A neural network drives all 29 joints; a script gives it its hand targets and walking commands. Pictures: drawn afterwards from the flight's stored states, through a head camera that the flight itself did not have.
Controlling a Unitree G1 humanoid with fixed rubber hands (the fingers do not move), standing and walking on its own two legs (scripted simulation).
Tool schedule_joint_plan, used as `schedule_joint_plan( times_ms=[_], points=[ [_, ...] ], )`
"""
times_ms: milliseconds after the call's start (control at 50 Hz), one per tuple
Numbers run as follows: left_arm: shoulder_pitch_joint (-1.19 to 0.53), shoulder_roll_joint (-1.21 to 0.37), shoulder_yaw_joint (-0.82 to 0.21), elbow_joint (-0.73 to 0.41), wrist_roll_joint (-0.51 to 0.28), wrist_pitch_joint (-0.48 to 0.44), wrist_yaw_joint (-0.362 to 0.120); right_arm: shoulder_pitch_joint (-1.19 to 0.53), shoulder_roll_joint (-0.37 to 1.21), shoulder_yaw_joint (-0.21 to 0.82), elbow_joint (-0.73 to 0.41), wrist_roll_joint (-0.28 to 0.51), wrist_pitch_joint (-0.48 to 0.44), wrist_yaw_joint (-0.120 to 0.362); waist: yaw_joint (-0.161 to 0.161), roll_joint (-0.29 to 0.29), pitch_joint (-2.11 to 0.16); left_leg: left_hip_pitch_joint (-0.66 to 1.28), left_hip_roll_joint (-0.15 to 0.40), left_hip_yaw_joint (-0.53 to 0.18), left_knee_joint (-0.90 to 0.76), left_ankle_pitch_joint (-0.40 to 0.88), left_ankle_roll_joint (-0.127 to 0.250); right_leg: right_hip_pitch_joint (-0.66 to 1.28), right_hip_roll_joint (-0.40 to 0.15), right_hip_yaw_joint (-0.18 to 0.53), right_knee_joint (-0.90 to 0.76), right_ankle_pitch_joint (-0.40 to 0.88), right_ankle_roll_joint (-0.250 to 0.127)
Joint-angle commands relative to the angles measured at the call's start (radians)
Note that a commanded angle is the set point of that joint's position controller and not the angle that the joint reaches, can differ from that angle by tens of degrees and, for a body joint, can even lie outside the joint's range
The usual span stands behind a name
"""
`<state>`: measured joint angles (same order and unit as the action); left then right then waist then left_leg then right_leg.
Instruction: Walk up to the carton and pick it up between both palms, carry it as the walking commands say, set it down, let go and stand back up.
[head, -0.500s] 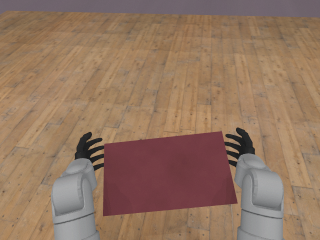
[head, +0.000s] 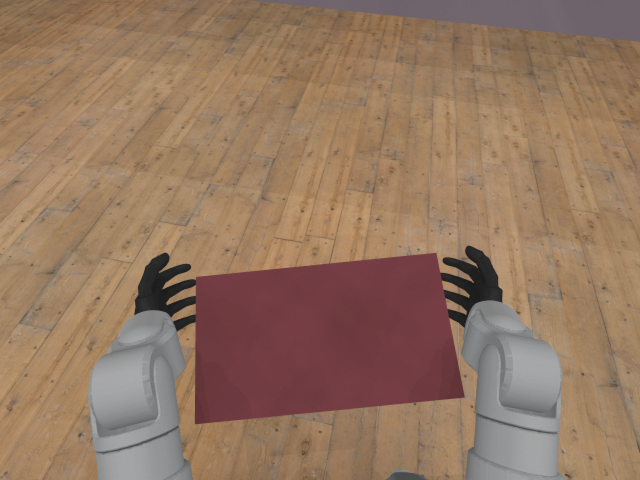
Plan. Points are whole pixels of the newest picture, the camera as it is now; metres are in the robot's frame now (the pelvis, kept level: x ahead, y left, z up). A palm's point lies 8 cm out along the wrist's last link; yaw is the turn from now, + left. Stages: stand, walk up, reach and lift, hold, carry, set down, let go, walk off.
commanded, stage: carry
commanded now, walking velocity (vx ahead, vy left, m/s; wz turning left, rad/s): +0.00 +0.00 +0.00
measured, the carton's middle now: (324, 338) +0.30 +0.02 -0.01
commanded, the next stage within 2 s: none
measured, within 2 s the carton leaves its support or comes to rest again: neither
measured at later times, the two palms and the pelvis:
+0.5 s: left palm (280, 431) +0.16 +0.06 +0.07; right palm out of the picture +0.21 -0.30 +0.09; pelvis -0.07 -0.15 +0.01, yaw +4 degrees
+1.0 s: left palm (367, 472) +0.13 -0.02 +0.06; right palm out of the picture +0.15 -0.39 +0.06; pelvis -0.13 -0.21 +0.01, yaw +3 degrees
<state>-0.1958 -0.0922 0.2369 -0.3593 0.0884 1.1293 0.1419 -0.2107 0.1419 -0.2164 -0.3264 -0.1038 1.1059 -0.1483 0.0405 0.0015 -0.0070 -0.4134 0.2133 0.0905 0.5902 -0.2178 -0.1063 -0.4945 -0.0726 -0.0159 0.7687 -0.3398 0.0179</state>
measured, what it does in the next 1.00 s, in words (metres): steps to the right: right foot, then left foot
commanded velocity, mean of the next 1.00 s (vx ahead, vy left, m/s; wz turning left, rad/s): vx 0.00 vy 0.00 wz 0.00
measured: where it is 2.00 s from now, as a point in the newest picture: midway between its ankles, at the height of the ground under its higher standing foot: outside the picture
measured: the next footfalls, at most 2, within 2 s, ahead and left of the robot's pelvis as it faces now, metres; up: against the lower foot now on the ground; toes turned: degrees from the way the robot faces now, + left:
right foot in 0.04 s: +0.08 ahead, -0.18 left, +0.00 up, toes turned -4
left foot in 0.42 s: -0.07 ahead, -0.04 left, +0.00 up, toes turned +9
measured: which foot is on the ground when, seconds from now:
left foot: down 0.00-0.04, up 0.06-0.40, down 0.42-0.82, up 0.84-1.00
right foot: up 0.00-0.02, down 0.04-0.68, up 0.70-0.80, down 0.82-1.00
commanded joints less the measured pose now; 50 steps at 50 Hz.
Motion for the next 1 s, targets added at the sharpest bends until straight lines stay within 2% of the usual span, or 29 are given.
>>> schedule_joint_plan(
  times_ms=[0,20,40,120,180,220,240,320,360,400,420,460,500,520,560,600,620,640,660,680,720,740,780,800,820,880,920,960,980],
  points=[
    [-0.389,-0.869,-0.791,0.094,-0.405,0.034,-0.401,-0.394,0.787,0.789,-0.004,0.346,0.045,0.354,-0.037,-0.339,-0.429,-0.211,-0.143,0.106,0.402,-0.441,0.017,0.455,-0.248,0.276,-0.5,0.496,-0.097],
    [-0.403,-0.901,-0.773,0.099,-0.411,0.029,-0.407,-0.416,0.808,0.802,0.001,0.347,0.04,0.358,-0.044,-0.364,-0.394,-0.26,-0.151,0.027,0.602,-0.496,0.026,0.427,-0.296,0.259,-0.432,0.653,-0.158],
    [-0.419,-0.928,-0.786,0.102,-0.394,0.021,-0.412,-0.481,0.82,0.815,-0.017,0.374,0.048,0.37,-0.03,-0.352,-0.384,-0.27,-0.15,-0.034,0.685,-0.432,0.036,0.384,-0.257,0.201,-0.4,0.557,-0.182],
    [-0.468,-0.945,-0.762,0.036,-0.367,-0.003,-0.377,-0.653,0.897,0.87,-0.095,0.495,0.032,0.394,-0.028,-0.181,-0.408,-0.169,-0.138,0.001,0.598,-0.268,0.067,0.331,-0.177,0.076,-0.393,0.435,-0.163],
    [-0.539,-0.94,-0.773,-0.043,-0.394,-0.022,-0.369,-0.617,0.906,0.872,-0.082,0.496,0.027,0.385,-0.025,-0.189,-0.438,-0.149,-0.158,0.002,0.472,-0.219,0.081,0.385,-0.196,0.149,-0.487,0.121,-0.158],
    [-0.546,-0.92,-0.796,-0.048,-0.396,-0.014,-0.364,-0.554,0.882,0.845,-0.034,0.476,0.036,0.38,-0.026,-0.124,-0.437,-0.092,-0.177,-0.016,0.331,-0.257,0.096,0.385,-0.199,0.194,-0.504,0.055,-0.168],
    [-0.429,-0.893,-0.759,0.012,-0.363,-0.008,-0.366,-0.522,0.868,0.847,-0.019,0.474,0.043,0.377,-0.02,-0.134,-0.438,-0.1,-0.181,-0.041,0.324,-0.255,0.101,0.396,-0.235,0.284,-0.532,0.001,-0.165],
    [-0.376,-0.902,-0.76,0.117,-0.337,0.002,-0.363,-0.401,0.83,0.805,0.072,0.426,0.051,0.385,-0.026,-0.07,-0.445,0.136,-0.193,-0.026,-0.122,-0.178,0.128,0.345,-0.22,0.215,-0.512,0.011,-0.179],
    [-0.407,-0.891,-0.81,0.086,-0.358,0.004,-0.365,-0.377,0.826,0.769,0.098,0.402,0.047,0.39,-0.034,0.045,-0.463,0.287,-0.152,-0.043,-0.255,-0.026,0.13,0.313,-0.162,0.171,-0.48,0.203,-0.08],
    [-0.458,-0.868,-0.81,0.082,-0.368,-0.025,-0.366,-0.406,0.84,0.737,0.114,0.374,0.026,0.395,-0.024,0.115,-0.462,0.406,-0.034,-0.171,-0.268,0.014,0.136,0.205,-0.101,0.135,-0.381,0.196,-0.048],
    [-0.453,-0.854,-0.818,0.022,-0.376,-0.02,-0.373,-0.414,0.857,0.766,0.103,0.393,0.028,0.394,-0.027,0.044,-0.398,0.254,-0.029,-0.121,-0.219,-0.102,0.161,0.233,-0.043,0.05,-0.438,0.212,-0.006],
    [-0.591,-0.859,-0.855,-0.089,-0.429,-0.026,-0.385,-0.452,0.886,0.764,0.069,0.401,0.019,0.389,-0.035,0.029,-0.335,0.144,-0.085,-0.088,-0.244,-0.292,0.164,0.273,-0.072,0.093,-0.484,0.038,0.04],
    [-0.66,-0.87,-0.872,-0.107,-0.455,-0.022,-0.392,-0.515,0.904,0.77,0.027,0.414,0.013,0.387,-0.043,-0.015,-0.28,0.106,-0.109,-0.049,-0.188,-0.295,0.148,0.227,-0.065,0.102,-0.507,-0.102,-0.019],
    [-0.628,-0.881,-0.851,-0.071,-0.449,-0.009,-0.398,-0.518,0.905,0.792,0.005,0.414,0.024,0.375,-0.045,-0.064,-0.25,0.155,-0.163,0.002,-0.183,-0.33,0.157,0.174,-0.073,0.12,-0.617,-0.168,0.054],
    [-0.576,-0.847,-0.817,0.029,-0.434,0.008,-0.411,-0.426,0.858,0.744,0.073,0.367,0.03,0.357,-0.043,-0.165,-0.258,0.249,-0.251,0.098,-0.073,-0.314,0.15,0.134,-0.093,0.153,-0.764,-0.26,0.123],
    [-0.498,-0.849,-0.763,0.128,-0.409,0.027,-0.423,-0.428,0.854,0.746,0.072,0.359,0.032,0.352,-0.067,-0.239,-0.301,0.432,-0.22,0.141,-0.202,-0.303,0.191,0.096,-0.007,-0.018,-0.738,-0.039,0.342],
    [-0.537,-0.883,-0.748,0.169,-0.419,0.031,-0.429,-0.438,0.82,0.715,0.056,0.338,0.026,0.348,-0.09,-0.133,-0.3,0.367,-0.161,0.077,-0.361,-0.349,0.228,0.159,0.092,-0.134,-0.563,0.067,0.407],
    [-0.513,-0.896,-0.759,0.134,-0.414,0.031,-0.431,-0.45,0.823,0.73,0.039,0.366,0.021,0.355,-0.092,0.225,-0.354,0.307,-0.006,-0.117,-0.439,-0.334,0.276,0.204,0.16,-0.172,-0.132,0.124,0.365],
    [-0.529,-0.903,-0.768,0.135,-0.431,0.034,-0.436,-0.545,0.855,0.732,0.016,0.393,0.013,0.356,-0.075,0.412,-0.307,-0.045,0.243,-0.402,-0.43,-0.414,0.358,0.291,0.063,0.065,0.387,-0.038,0.187],
    [-0.625,-0.924,-0.813,0.082,-0.455,0.022,-0.43,-0.571,0.87,0.75,0.016,0.396,0.022,0.37,-0.037,0.266,-0.226,-0.251,0.18,-0.25,-0.404,-0.368,0.286,0.359,-0.013,0.19,0.338,-0.01,0.068],
    [-0.582,-0.929,-0.733,0.196,-0.393,0.004,-0.4,-0.541,0.863,0.735,0.089,0.407,0.039,0.39,0.019,0.165,-0.229,-0.023,0.008,0.013,-0.228,-0.273,0.127,0.187,-0.004,0.093,-0.107,0.003,-0.034],
    [-0.519,-0.882,-0.69,0.21,-0.348,0.001,-0.383,-0.549,0.844,0.778,0.085,0.412,0.053,0.396,0.015,0.01,-0.236,0.115,-0.062,0.046,-0.067,-0.146,0.104,0.168,0.013,0.053,-0.356,0.096,-0.026],
    [-0.451,-0.852,-0.65,0.196,-0.313,0.017,-0.375,-0.577,0.834,0.825,0.049,0.47,0.066,0.4,-0.046,-0.231,-0.319,0.053,-0.086,-0.005,0.038,-0.139,0.067,0.37,-0.132,0.221,-0.348,0.805,-0.009],
    [-0.395,-0.844,-0.637,0.209,-0.307,0.007,-0.384,-0.566,0.814,0.839,0.036,0.448,0.05,0.393,-0.042,-0.351,-0.359,-0.053,-0.135,-0.009,0.136,-0.298,0.057,0.432,-0.209,0.308,-0.37,0.829,-0.036],
    [-0.408,-0.883,-0.657,0.233,-0.329,0.003,-0.4,-0.607,0.816,0.825,0.025,0.425,0.029,0.388,-0.031,-0.299,-0.351,-0.072,-0.158,-0.019,0.212,-0.308,0.053,0.409,-0.239,0.258,-0.344,0.77,-0.05],
    [-0.468,-0.891,-0.657,0.245,-0.333,-0.04,-0.395,-0.55,0.841,0.757,0.133,0.389,0.003,0.385,-0.016,-0.245,-0.382,-0.046,-0.198,-0.04,0.309,-0.25,0.079,0.334,-0.174,0.334,-0.418,0.426,-0.089],
    [-0.522,-0.906,-0.745,0.006,-0.396,-0.051,-0.394,-0.581,0.88,0.837,-0.042,0.458,-0.011,0.38,-0.019,-0.173,-0.464,-0.059,-0.216,-0.037,0.232,-0.254,0.096,0.451,-0.167,0.308,-0.387,0.519,-0.124],
    [-0.563,-0.912,-0.764,0.0,-0.4,-0.05,-0.385,-0.574,0.868,0.809,-0.018,0.453,-0.017,0.376,-0.014,-0.088,-0.453,-0.016,-0.228,-0.041,0.174,-0.22,0.107,0.414,-0.179,0.279,-0.413,0.427,-0.128],
    [-0.602,-0.892,-0.789,-0.053,-0.414,-0.049,-0.382,-0.551,0.883,0.807,0.005,0.456,-0.018,0.372,-0.019,-0.131,-0.459,-0.031,-0.217,-0.041,0.183,-0.22,0.104,0.415,-0.161,0.248,-0.41,0.405,-0.119]
  ],
)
